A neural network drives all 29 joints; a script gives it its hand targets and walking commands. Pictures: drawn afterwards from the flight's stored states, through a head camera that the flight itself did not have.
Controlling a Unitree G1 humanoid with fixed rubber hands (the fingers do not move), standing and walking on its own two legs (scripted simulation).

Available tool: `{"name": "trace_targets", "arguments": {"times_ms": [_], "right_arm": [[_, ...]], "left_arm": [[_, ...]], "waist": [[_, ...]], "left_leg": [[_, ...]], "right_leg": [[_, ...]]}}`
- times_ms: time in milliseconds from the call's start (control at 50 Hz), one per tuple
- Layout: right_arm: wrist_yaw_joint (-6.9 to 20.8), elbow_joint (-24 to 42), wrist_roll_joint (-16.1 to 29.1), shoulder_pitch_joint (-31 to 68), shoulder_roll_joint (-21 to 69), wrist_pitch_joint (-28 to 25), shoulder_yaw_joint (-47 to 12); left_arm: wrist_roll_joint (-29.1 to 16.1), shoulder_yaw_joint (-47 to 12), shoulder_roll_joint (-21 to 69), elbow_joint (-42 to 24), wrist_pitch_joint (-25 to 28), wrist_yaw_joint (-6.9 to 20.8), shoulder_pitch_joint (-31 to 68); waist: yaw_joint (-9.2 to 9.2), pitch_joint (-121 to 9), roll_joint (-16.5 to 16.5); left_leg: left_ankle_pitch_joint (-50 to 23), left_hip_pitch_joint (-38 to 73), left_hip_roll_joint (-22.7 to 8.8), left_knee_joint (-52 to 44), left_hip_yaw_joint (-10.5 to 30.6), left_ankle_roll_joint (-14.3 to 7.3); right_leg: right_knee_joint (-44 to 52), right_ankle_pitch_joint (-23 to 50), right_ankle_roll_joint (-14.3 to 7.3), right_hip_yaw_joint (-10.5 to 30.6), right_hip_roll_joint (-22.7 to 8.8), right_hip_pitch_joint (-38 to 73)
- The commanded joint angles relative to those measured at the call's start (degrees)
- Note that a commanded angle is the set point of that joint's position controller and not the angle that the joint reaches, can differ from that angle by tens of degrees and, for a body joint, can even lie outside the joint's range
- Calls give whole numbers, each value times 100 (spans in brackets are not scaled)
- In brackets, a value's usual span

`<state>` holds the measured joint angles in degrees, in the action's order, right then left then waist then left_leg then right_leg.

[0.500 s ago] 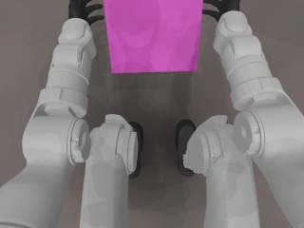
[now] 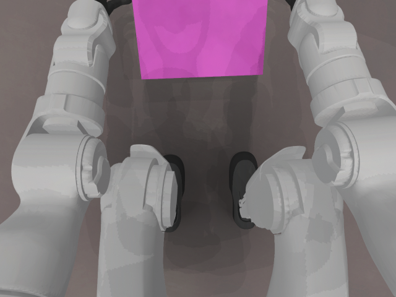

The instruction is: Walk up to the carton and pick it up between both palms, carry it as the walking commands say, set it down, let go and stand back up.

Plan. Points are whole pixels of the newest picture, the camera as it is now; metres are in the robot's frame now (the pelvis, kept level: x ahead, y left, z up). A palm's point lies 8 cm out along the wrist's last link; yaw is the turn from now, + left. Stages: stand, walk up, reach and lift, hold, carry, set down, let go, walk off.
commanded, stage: set down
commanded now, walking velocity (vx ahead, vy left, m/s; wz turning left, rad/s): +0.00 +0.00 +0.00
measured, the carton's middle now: out of the picture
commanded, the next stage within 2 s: none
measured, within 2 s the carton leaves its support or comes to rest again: rests again in 0.66 s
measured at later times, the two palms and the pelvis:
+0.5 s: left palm out of the picture +0.54 +0.18 -0.17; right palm out of the picture +0.56 -0.13 -0.17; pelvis +0.01 +0.00 +0.00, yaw +0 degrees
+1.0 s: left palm out of the picture +0.55 +0.18 -0.18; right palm out of the picture +0.56 -0.13 -0.18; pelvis +0.02 +0.00 -0.01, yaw +0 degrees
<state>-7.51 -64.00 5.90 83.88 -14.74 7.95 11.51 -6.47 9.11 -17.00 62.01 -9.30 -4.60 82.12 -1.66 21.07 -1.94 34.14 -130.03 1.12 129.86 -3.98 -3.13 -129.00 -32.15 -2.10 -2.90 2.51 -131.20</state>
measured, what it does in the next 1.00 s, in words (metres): stands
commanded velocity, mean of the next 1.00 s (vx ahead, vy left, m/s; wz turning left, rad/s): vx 0.00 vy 0.00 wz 0.00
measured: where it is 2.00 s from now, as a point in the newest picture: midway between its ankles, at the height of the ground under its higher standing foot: (206, 203)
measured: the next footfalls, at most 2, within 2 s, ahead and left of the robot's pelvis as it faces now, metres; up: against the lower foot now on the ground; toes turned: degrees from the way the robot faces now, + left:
none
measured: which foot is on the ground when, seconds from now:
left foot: down 0.00-1.00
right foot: down 0.00-1.00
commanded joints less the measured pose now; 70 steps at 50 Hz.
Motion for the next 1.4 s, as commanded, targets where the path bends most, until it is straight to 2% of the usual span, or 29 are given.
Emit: {"name": "trace_targets", "arguments": {"times_ms": [0, 340, 720, 1020, 1220, 1380], "right_arm": [[1572, 662, 210, 2487, 5476, 30, -1460], [1708, 382, -3, 1912, 5419, 82, -1184], [1764, 54, -241, 1385, 5169, 92, -931], [1754, -66, -331, 1198, 4942, 50, -804], [1635, -156, -326, 1128, 4352, -57, -665], [1259, -396, -275, 958, 2960, -264, -440]], "left_arm": [[-249, -1411, 5018, -1041, 172, 1559, 2983], [157, -1068, 5066, -599, 37, 1788, 2132], [431, -798, 4843, -259, 13, 1818, 1598], [480, -696, 4600, -111, 62, 1794, 1478], [485, -564, 4052, -13, 173, 1650, 1423], [419, -308, 2737, 241, 412, 1231, 1172]], "waist": [[-182, -5814, 97], [-235, -4942, 128], [-235, -4396, 120], [-194, -4211, 141], [-180, -4253, 152], [-172, -4431, 124]], "left_leg": [[-1871, 2730, 433, -994, 493, 113], [-1988, 2284, 421, -941, 595, 89], [-1976, 2044, 399, -900, 674, 72], [-2018, 2019, 371, -807, 701, 90], [-2051, 2179, 336, -757, 680, 141], [-2004, 2406, 267, -760, 655, 209]], "right_leg": [[739, 1561, 26, 375, 456, 2724], [603, 1672, -2, 422, 477, 2323], [545, 1701, -4, 499, 474, 2072], [480, 1789, 13, 532, 461, 2102], [434, 1805, 53, 494, 423, 2227], [450, 1745, 123, 431, 342, 2439]]}}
